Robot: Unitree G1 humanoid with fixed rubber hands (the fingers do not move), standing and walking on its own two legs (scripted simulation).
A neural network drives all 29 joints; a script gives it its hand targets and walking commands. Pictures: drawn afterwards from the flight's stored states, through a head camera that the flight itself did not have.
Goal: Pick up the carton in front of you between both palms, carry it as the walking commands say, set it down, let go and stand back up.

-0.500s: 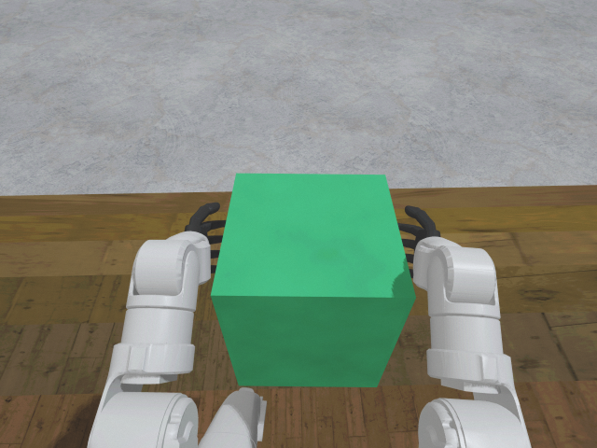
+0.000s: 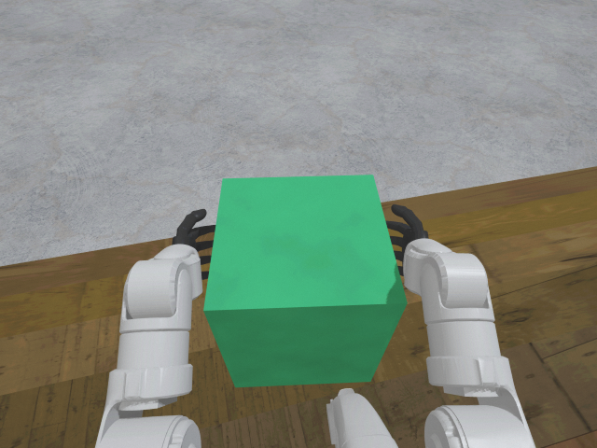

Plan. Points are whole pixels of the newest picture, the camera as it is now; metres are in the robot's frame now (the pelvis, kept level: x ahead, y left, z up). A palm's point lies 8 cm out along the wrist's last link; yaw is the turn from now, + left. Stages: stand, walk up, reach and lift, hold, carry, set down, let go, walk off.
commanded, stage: carry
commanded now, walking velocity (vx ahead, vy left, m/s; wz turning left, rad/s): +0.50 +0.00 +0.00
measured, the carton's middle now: (301, 286) +0.34 -0.04 +0.00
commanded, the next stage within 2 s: none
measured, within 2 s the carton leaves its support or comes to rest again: neither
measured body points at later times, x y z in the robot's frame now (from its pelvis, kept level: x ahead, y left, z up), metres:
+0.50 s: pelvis +0.36 -0.05 -0.15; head +0.39 -0.06 +0.30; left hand +0.70 +0.13 -0.07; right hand +0.72 -0.17 -0.08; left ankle +0.51 +0.10 -0.83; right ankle +0.27 -0.09 -0.82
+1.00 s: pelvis +0.76 -0.06 -0.33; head +0.77 -0.05 +0.12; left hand +1.11 +0.09 -0.24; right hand +1.12 -0.22 -0.22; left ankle +0.58 +0.01 -0.93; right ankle +0.91 -0.13 -1.05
